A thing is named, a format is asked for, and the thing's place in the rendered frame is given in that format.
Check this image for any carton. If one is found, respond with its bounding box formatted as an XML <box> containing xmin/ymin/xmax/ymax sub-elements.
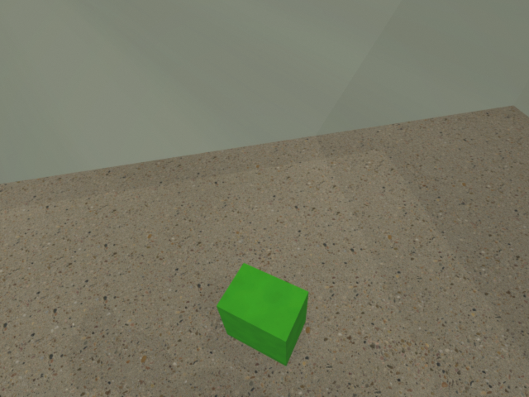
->
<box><xmin>217</xmin><ymin>263</ymin><xmax>308</xmax><ymax>366</ymax></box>

